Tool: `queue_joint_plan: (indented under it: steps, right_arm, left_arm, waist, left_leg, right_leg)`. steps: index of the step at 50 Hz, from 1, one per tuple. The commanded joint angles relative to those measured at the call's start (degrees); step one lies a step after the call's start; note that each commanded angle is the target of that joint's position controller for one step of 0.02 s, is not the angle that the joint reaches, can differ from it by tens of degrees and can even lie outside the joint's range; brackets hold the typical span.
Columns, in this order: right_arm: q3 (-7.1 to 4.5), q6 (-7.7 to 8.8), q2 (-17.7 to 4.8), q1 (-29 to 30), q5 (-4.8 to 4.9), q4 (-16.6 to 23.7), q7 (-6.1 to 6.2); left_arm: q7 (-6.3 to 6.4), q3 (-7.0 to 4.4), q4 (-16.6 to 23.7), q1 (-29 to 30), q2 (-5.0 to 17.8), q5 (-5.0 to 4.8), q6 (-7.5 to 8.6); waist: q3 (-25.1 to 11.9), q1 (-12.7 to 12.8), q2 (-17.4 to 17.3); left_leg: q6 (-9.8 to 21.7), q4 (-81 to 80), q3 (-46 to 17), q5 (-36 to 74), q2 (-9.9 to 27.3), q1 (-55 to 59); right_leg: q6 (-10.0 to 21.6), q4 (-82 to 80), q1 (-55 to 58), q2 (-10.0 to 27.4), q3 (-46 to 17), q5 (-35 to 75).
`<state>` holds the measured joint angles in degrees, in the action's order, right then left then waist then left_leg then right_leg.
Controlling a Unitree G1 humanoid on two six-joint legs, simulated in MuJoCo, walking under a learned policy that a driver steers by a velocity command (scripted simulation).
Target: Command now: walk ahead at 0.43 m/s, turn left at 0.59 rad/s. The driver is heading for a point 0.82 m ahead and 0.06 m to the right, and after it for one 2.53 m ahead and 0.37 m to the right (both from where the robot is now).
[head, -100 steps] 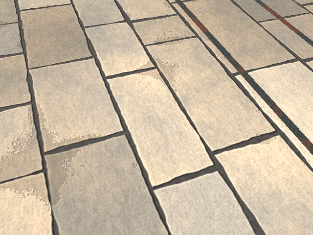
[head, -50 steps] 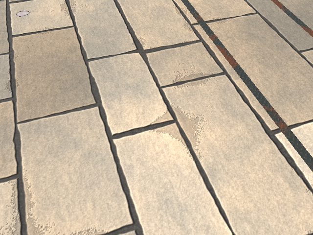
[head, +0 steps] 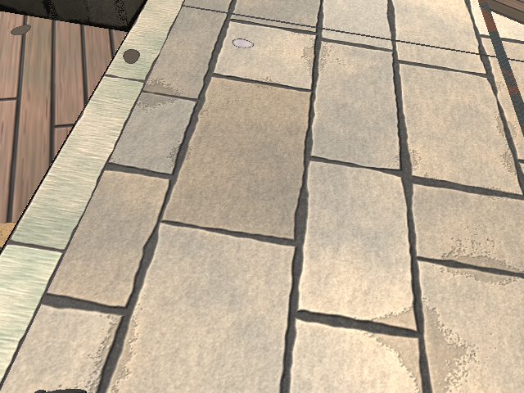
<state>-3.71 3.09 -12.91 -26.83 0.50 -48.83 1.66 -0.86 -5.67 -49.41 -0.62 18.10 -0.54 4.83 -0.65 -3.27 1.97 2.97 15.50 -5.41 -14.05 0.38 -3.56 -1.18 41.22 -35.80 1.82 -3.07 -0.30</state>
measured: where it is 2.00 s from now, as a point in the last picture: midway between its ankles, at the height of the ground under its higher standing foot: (236, 202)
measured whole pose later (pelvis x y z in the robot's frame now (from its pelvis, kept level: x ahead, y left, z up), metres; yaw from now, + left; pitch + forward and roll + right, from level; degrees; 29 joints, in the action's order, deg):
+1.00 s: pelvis +0.54 +0.08 -0.01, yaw +5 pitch +0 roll +2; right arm -4.0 5.9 -14.8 -19.1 -1.1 -47.0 0.0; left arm -1.0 -3.9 -49.5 -8.7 17.3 -1.5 2.1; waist 1.5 -2.7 2.6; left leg 2.9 13.8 10.1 -11.4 -1.9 -3.1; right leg 0.1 52.9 -39.6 5.7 -4.6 -3.3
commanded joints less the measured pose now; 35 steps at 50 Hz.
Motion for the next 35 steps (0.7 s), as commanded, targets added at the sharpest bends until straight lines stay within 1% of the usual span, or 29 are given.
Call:
queue_joint_plan:
  steps: [1,3,5,6,8,9,10,11,12,13,14,15,16,17,18,19,20,22,23,24,26,28,30,31,32,33,34,35]
  right_arm:
    - [-2.61,0.79,-10.7,-1.0,0.26,2.9,0.63]
    - [-2.82,0.54,-11.0,-2.5,0.56,2.5,0.64]
    - [-2.99,0.15,-11.2,-3.2,0.87,2.3,0.67]
    - [-3.07,-0.10,-11.4,-2.8,1.00,2.4,0.72]
    - [-3.37,-0.64,-12.1,-1.2,1.07,2.9,0.84]
    - [-3.41,-0.88,-12.1,-0.1,1.01,3.4,0.86]
    - [-3.09,-0.95,-11.4,1.3,0.73,4.0,0.82]
    - [-2.36,-0.82,-9.6,2.6,0.01,5.1,0.53]
    - [-1.05,-0.29,-5.0,-1.8,-0.41,6.5,0.36]
    - [-0.23,0.72,-2.9,-7.3,1.42,6.2,0.20]
    - [-1.47,1.00,-8.6,-3.4,2.73,5.1,0.20]
    - [-1.75,1.12,-10.3,2.8,2.32,6.2,0.14]
    - [-1.77,1.30,-9.9,6.3,1.41,6.8,0.16]
    - [-1.96,1.27,-9.2,7.8,0.85,7.2,-0.02]
    - [-1.81,1.09,-7.9,7.3,0.90,7.4,-0.34]
    - [-1.52,0.93,-6.6,7.2,0.95,7.5,-0.56]
    - [-1.18,0.82,-5.7,8.1,0.79,8.1,-0.71]
    - [-0.56,0.99,-5.1,11.9,-0.04,9.8,-0.93]
    - [-0.23,1.22,-4.9,13.7,-0.31,10.4,-1.20]
    - [0.10,1.45,-4.6,15.7,-0.29,10.9,-1.54]
    - [0.55,1.77,-4.4,19.8,0.08,11.8,-2.20]
    - [0.61,1.79,-5.0,23.4,0.53,13.0,-2.74]
    - [0.35,1.73,-6.2,25.6,0.71,14.3,-3.15]
    - [0.12,1.72,-6.9,25.7,0.67,14.6,-3.32]
    - [-0.35,1.72,-7.9,24.2,0.56,14.5,-3.40]
    - [-1.23,1.67,-9.3,19.6,0.29,13.3,-3.33]
    - [-2.70,1.47,-11.8,11.1,0.18,10.6,-2.97]
    - [-4.07,1.14,-16.4,1.4,-0.49,9.3,-2.15]
  left_arm:
    - [-0.60,0.26,6.0,10.6,1.7,-0.42,1.23]
    - [-1.07,0.74,7.4,13.3,1.4,-0.57,1.58]
    - [-1.60,1.00,8.6,14.7,1.7,-0.68,2.15]
    - [-1.79,0.96,8.8,14.2,2.2,-0.75,2.44]
    - [-1.90,0.49,8.5,11.1,3.8,-0.94,2.90]
    - [-1.78,0.01,7.8,7.7,5.0,-0.93,3.11]
    - [-1.39,-0.92,5.8,0.8,6.9,-0.63,3.26]
    - [-1.01,-1.78,4.0,-8.4,9.3,0.15,3.39]
    - [-0.49,-2.91,2.7,-18.6,13.9,1.34,3.00]
    - [-1.36,-2.45,0.6,-20.8,12.6,1.03,2.52]
    - [-1.38,-1.05,0.7,-17.7,7.1,-0.07,2.36]
    - [-1.12,-0.36,1.3,-13.9,4.7,-0.24,1.94]
    - [-0.98,0.11,1.5,-11.0,3.6,0.27,1.59]
    - [-0.86,0.53,1.4,-9.5,2.4,0.96,1.52]
    - [-0.70,0.72,1.0,-9.1,2.2,1.38,1.61]
    - [-0.59,0.72,0.6,-9.3,2.3,1.09,1.79]
    - [-0.48,0.63,0.1,-9.7,2.9,0.64,2.00]
    - [-0.14,0.23,-0.5,-10.6,4.9,0.10,2.15]
    - [0.00,0.12,-0.6,-10.9,5.6,-0.08,2.02]
    - [0.10,0.07,-0.6,-11.2,6.1,-0.24,1.83]
    - [0.14,0.07,-0.8,-12.5,6.9,-0.70,1.44]
    - [0.11,0.02,-1.7,-15.6,7.9,-1.24,1.04]
    - [0.19,-0.07,-2.5,-17.5,8.6,-1.58,0.39]
    - [0.26,-0.15,-2.8,-18.0,9.1,-1.62,-0.03]
    - [0.36,-0.21,-2.9,-17.9,9.5,-1.57,-0.44]
    - [0.48,-0.09,-2.8,-17.3,9.6,-1.57,-0.83]
    - [0.61,0.54,-2.8,-17.9,8.1,-1.11,-1.07]
    - [0.59,2.08,-1.3,-18.8,4.6,0.52,-0.95]
  waist:
    - [4.5,-0.9,-10.4]
    - [5.7,-2.1,-10.4]
    - [6.3,-2.6,-10.4]
    - [6.2,-2.2,-10.7]
    - [5.3,-0.3,-12.6]
    - [3.9,1.4,-13.7]
    - [0.1,4.7,-13.4]
    - [-7.6,8.8,-11.3]
    - [-19.5,9.5,1.7]
    - [-23.5,7.0,18.0]
    - [-13.2,7.5,11.4]
    - [-5.8,7.6,5.8]
    - [-1.9,6.4,2.1]
    - [0.2,5.0,2.1]
    - [0.3,3.7,3.5]
    - [0.5,3.2,4.1]
    - [1.3,2.9,3.9]
    - [2.7,3.2,2.6]
    - [2.8,3.6,2.0]
    - [3.1,4.1,1.9]
    - [3.5,5.4,1.8]
    - [3.8,6.8,1.8]
    - [4.3,6.7,2.0]
    - [4.1,6.2,2.1]
    - [3.0,4.7,2.3]
    - [0.2,1.7,2.2]
    - [-5.0,-2.2,1.3]
    - [-13.0,-5.6,-5.8]
  left_leg:
    - [7.4,-6.4,-10.4,2.8,10.2,0.4]
    - [7.6,-5.2,-11.3,4.0,10.6,1.1]
    - [7.7,-3.1,-12.7,6.1,11.2,2.1]
    - [7.3,-2.0,-13.4,7.2,11.4,2.0]
    - [6.5,0.4,-14.9,12.3,12.1,1.3]
    - [6.0,2.7,-15.2,17.5,11.8,1.0]
    - [4.7,8.8,-13.2,25.9,9.5,0.4]
    - [2.8,21.0,-10.3,26.7,6.2,-4.9]
    - [-1.1,41.8,-5.5,10.3,-0.4,-22.8]
    - [-2.3,54.6,-6.0,-20.7,-4.3,-34.9]
    - [-1.8,60.0,-6.7,-17.5,-0.6,-40.0]
    - [-1.3,59.2,-4.2,-12.5,1.9,-40.4]
    - [-0.9,56.7,-2.8,-8.8,3.7,-38.0]
    - [-0.7,53.9,-2.5,-6.7,5.1,-35.8]
    - [-0.5,52.0,-2.2,-5.6,6.1,-33.3]
    - [-0.6,49.9,-1.4,-5.4,6.7,-32.5]
    - [-0.9,47.6,-0.6,-4.9,7.2,-33.1]
    - [-1.9,40.8,1.0,-1.1,7.9,-34.9]
    - [-2.2,36.9,1.7,2.4,7.9,-34.3]
    - [-2.3,32.6,2.6,6.1,7.5,-33.2]
    - [-2.3,24.9,4.8,12.1,5.8,-29.5]
    - [-2.2,20.8,5.6,14.7,4.6,-27.9]
    - [-1.2,17.7,5.3,13.2,4.0,-28.0]
    - [-0.5,16.6,5.6,11.6,3.5,-27.2]
    - [0.3,15.4,6.4,10.3,2.5,-24.1]
    - [1.5,13.7,7.8,10.2,0.9,-17.1]
    - [3.1,13.6,8.7,10.1,-0.3,-5.0]
    - [6.9,14.8,-4.0,10.4,11.1,11.7]
  right_leg:
    - [-0.9,-6.4,-4.1,-1.3,0.6,3.6]
    - [-1.0,-9.4,-3.7,-1.5,0.7,2.6]
    - [-0.8,-12.1,-2.4,-1.8,0.9,0.8]
    - [-0.6,-13.4,-0.3,-2.0,0.9,0.1]
    - [0.4,-14.5,5.9,-2.5,1.3,-2.4]
    - [1.2,-15.0,10.6,-3.1,2.0,-4.0]
    - [2.9,-16.8,19.2,-3.7,3.2,-3.4]
    - [6.0,-14.9,34.1,0.9,-0.3,-2.9]
    - [13.0,-13.3,57.5,14.7,-19.6,-8.8]
    - [17.9,-23.3,63.0,22.1,-41.6,-19.9]
    - [15.6,-25.5,55.6,19.7,-36.7,-25.9]
    - [13.7,-25.8,46.5,17.4,-27.0,-22.5]
    - [13.1,-27.1,38.4,15.1,-20.9,-16.4]
    - [12.9,-28.5,33.0,13.1,-16.7,-12.0]
    - [13.1,-29.9,30.1,12.2,-14.3,-10.0]
    - [13.7,-31.3,28.8,12.0,-12.7,-8.3]
    - [14.4,-32.5,27.8,12.3,-11.2,-5.9]
    - [15.3,-34.2,27.2,12.6,-8.4,-1.3]
    - [14.9,-34.5,27.0,11.9,-6.3,0.1]
    - [14.2,-34.7,26.5,10.9,-4.1,1.2]
    - [12.7,-34.4,25.6,9.1,-0.6,2.3]
    - [12.0,-33.9,27.7,10.1,-0.5,1.8]
    - [11.1,-32.3,31.7,12.1,-0.9,2.8]
    - [10.6,-30.8,33.6,13.0,-0.9,4.8]
    - [9.8,-28.0,34.9,13.1,-0.4,10.0]
    - [8.6,-21.6,34.9,11.8,1.5,18.2]
    - [7.0,-10.8,31.7,9.1,3.9,22.5]
    - [4.6,8.0,19.8,5.8,5.9,7.1]
Velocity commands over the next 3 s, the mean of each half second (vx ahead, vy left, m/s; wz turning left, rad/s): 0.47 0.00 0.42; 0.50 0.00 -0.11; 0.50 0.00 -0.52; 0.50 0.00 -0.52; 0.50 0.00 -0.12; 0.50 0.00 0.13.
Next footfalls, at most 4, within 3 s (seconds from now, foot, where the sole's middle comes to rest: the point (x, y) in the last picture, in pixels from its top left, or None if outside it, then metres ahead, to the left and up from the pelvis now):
0.22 right None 0.29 -0.15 -0.79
0.68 left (160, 385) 0.53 0.18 -0.79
1.24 right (240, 276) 0.85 -0.03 -0.79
1.70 left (196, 191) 1.17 0.11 -0.79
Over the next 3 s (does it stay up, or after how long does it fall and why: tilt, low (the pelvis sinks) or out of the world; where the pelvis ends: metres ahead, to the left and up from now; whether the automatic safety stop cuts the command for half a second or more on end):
stays up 1.59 -0.26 -0.01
